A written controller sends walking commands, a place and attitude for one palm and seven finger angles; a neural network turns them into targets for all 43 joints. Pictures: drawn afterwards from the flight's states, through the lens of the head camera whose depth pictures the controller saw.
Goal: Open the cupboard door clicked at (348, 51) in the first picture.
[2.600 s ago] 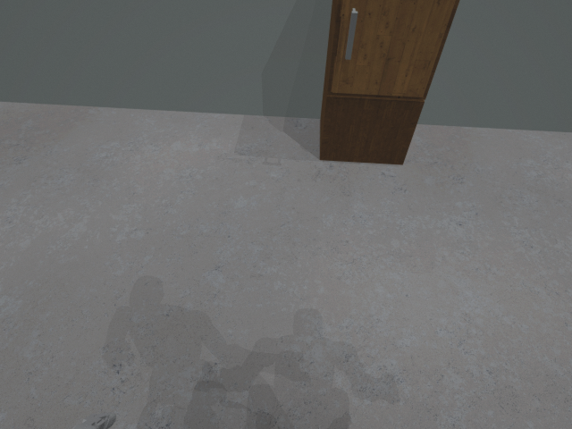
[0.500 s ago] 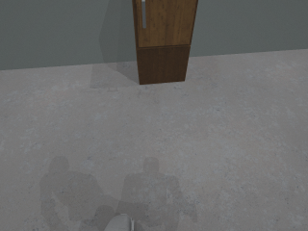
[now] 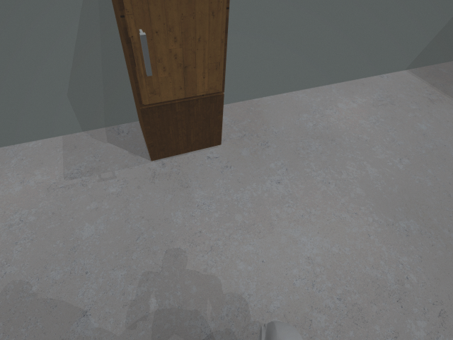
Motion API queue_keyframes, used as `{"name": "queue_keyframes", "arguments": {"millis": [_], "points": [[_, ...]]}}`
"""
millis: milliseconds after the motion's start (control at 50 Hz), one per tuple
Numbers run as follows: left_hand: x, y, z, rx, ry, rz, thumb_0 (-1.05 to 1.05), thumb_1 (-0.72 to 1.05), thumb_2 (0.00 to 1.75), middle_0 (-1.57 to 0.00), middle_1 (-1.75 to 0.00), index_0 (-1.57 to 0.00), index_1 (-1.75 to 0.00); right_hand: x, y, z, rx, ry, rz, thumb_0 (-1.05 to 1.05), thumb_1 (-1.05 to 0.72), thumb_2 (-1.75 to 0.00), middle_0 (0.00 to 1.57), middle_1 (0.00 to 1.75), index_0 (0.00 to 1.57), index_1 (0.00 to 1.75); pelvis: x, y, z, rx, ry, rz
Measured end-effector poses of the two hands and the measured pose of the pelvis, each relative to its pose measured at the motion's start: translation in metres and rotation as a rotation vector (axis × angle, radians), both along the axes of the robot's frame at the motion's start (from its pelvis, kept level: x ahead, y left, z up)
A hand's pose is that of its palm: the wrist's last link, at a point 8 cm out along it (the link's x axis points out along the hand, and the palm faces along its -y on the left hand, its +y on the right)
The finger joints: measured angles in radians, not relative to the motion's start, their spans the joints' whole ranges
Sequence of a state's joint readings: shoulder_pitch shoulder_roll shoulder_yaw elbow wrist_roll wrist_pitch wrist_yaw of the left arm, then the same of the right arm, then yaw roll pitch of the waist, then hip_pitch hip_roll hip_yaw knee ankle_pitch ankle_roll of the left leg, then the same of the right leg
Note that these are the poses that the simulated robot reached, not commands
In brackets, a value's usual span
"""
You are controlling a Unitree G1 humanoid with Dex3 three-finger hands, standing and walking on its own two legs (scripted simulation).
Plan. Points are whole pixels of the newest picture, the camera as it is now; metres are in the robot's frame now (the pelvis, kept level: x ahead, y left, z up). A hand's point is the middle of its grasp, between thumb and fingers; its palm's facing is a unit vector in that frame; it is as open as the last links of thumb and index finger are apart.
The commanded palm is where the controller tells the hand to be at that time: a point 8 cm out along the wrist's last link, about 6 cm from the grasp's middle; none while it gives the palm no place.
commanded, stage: walk to a spot facing it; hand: left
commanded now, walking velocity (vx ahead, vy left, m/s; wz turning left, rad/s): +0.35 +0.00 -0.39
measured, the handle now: (145, 53) +1.17 +0.42 -0.08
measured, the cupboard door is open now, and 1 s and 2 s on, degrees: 0 0 0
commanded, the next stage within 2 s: turn to face it in 0.90 s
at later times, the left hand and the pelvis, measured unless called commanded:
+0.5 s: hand (196, 251) +0.35 +0.09 -0.17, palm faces -0.14 -0.97 -0.20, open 7.1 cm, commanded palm none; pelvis +0.21 -0.07 -0.01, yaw -10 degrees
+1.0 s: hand (187, 218) +0.45 +0.13 -0.18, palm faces -0.17 -0.98 -0.13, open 7.4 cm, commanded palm none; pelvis +0.43 -0.04 +0.00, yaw -15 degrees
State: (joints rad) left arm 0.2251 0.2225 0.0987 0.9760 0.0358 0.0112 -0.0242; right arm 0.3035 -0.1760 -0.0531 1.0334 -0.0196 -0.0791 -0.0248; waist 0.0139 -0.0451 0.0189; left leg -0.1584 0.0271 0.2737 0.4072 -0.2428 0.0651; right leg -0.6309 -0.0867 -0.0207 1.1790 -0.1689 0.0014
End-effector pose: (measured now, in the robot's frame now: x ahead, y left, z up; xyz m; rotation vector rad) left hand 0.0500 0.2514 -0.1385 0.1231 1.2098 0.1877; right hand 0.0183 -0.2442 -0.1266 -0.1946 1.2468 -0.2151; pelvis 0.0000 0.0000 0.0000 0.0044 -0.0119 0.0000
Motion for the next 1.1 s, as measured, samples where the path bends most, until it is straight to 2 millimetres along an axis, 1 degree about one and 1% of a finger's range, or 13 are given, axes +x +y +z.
{"name": "queue_keyframes", "arguments": {"millis": [100,200,280,340,380,440,540,640,720,820,860,920,1100], "points": [[0.082,-0.01,0.006,-0.011,-0.035,-0.102,0.0,0.91,0.89,-0.19,-0.3,-0.19,-0.3,-0.035,0.005,-0.001,0.015,0.145,-0.11,0.0,-0.92,-0.9,0.19,0.3,0.2,0.3,0.038,0.001,0.002,0.001,0.002,-0.045],[0.161,-0.043,0.002,-0.035,-0.039,-0.215,0.01,0.91,0.9,-0.19,-0.3,-0.19,-0.3,-0.057,0.022,-0.003,0.068,0.279,-0.215,0.0,-0.91,-0.9,0.19,0.3,0.2,0.3,0.081,-0.009,-0.002,0.0,0.006,-0.093],[0.228,-0.082,-0.004,-0.05,-0.058,-0.305,0.01,0.91,0.89,-0.19,-0.3,-0.19,-0.3,-0.06,0.035,-0.007,0.13,0.384,-0.294,0.0,-0.91,-0.9,0.19,0.3,0.2,0.3,0.121,-0.026,-0.01,-0.003,0.017,-0.128],[0.272,-0.109,-0.013,-0.052,-0.114,-0.336,0.01,0.91,0.89,-0.2,-0.3,-0.2,-0.3,-0.048,0.036,-0.015,0.183,0.449,-0.336,0.0,-0.91,-0.9,0.19,0.3,0.2,0.3,0.153,-0.045,-0.022,-0.002,0.017,-0.146],[0.286,-0.12,-0.014,-0.055,-0.134,-0.324,0.0,0.91,0.89,-0.2,-0.3,-0.2,-0.3,-0.025,0.029,-0.02,0.199,0.448,-0.345,0.0,-0.91,-0.9,0.2,0.3,0.2,0.3,0.168,-0.055,-0.023,-0.001,0.007,-0.155],[0.287,-0.123,-0.009,-0.046,-0.095,-0.296,0.0,0.91,0.89,-0.2,-0.3,-0.2,-0.3,0.034,0.009,-0.024,0.185,0.351,-0.327,0.01,-0.9,-0.9,0.2,0.3,0.2,0.3,0.191,-0.064,-0.015,-0.003,-0.003,-0.17],[0.297,-0.099,0.006,0.037,-0.06,-0.239,-0.04,0.95,0.89,-0.2,-0.3,-0.2,-0.3,0.155,-0.028,-0.024,0.143,0.109,-0.258,0.0,-0.91,-0.9,0.19,0.3,0.2,0.3,0.229,-0.07,-0.004,-0.012,0.009,-0.181],[0.296,-0.082,0.003,0.044,0.031,-0.205,-0.02,0.94,0.89,-0.2,-0.3,-0.2,-0.3,0.246,-0.064,-0.014,0.066,-0.012,-0.192,0.02,-0.95,-0.9,0.19,0.3,0.2,0.3,0.271,-0.067,-0.002,-0.026,0.008,-0.178],[0.291,-0.075,-0.009,0.011,0.125,-0.165,-0.01,0.92,0.89,-0.2,-0.3,-0.2,-0.3,0.317,-0.074,-0.004,0.026,-0.075,-0.126,0.02,-0.94,-0.9,0.19,0.3,0.2,0.3,0.309,-0.061,-0.005,-0.038,0.004,-0.177],[0.294,-0.064,-0.032,-0.038,0.269,-0.127,0.0,0.91,0.89,-0.2,-0.3,-0.2,-0.3,0.399,-0.065,-0.002,-0.025,-0.152,-0.067,0.01,-0.92,-0.9,0.19,0.3,0.2,0.3,0.362,-0.046,-0.019,-0.036,-0.008,-0.192],[0.306,-0.062,-0.033,-0.047,0.309,-0.142,0.0,0.91,0.89,-0.2,-0.3,-0.2,-0.3,0.414,-0.058,0.0,-0.029,-0.175,-0.077,0.01,-0.92,-0.9,0.19,0.3,0.2,0.3,0.377,-0.041,-0.018,-0.032,-0.019,-0.213],[0.341,-0.062,-0.027,-0.052,0.303,-0.172,0.01,0.91,0.89,-0.2,-0.3,-0.2,-0.3,0.417,-0.044,0.002,-0.01,-0.154,-0.123,0.0,-0.91,-0.9,0.19,0.3,0.2,0.3,0.399,-0.039,-0.011,-0.029,-0.027,-0.236],[0.485,-0.088,-0.009,-0.027,0.134,-0.267,0.01,0.92,0.89,-0.2,-0.3,-0.2,-0.3,0.38,-0.03,-0.003,0.044,0.055,-0.294,-0.01,-0.95,-0.9,0.2,0.3,0.2,0.3,0.459,-0.051,0.003,-0.012,-0.011,-0.286]]}}
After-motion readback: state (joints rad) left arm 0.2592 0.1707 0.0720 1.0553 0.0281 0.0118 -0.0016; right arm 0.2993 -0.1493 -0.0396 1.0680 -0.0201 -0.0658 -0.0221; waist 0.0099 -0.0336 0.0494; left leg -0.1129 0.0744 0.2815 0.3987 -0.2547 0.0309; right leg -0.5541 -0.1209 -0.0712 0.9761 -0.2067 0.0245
